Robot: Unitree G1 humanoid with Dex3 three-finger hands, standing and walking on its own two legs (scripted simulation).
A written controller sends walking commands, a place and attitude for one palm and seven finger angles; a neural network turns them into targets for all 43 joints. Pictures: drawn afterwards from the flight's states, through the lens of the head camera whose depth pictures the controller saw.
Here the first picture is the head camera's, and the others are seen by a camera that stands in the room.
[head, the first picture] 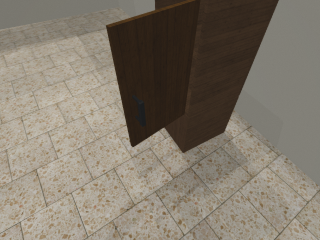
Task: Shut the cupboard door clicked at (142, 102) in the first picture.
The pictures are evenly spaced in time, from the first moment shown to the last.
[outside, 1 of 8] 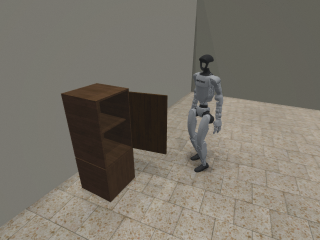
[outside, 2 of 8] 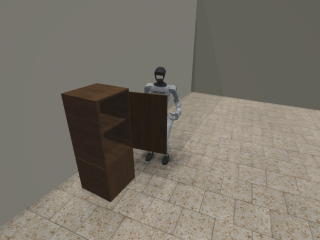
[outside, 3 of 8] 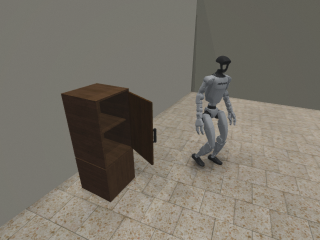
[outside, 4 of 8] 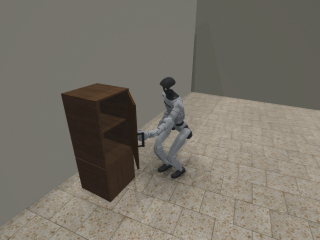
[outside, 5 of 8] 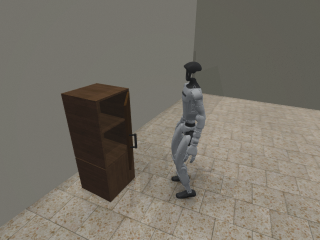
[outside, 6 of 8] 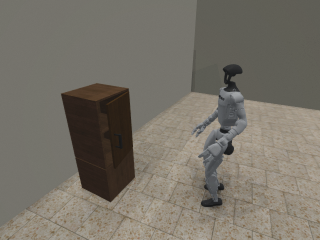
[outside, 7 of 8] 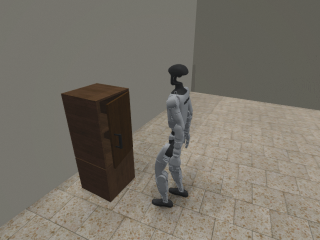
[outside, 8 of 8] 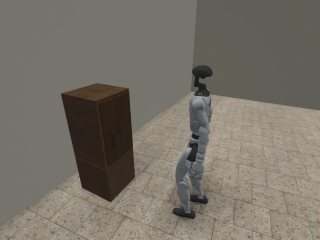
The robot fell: no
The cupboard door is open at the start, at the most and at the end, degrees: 100 100 0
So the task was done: yes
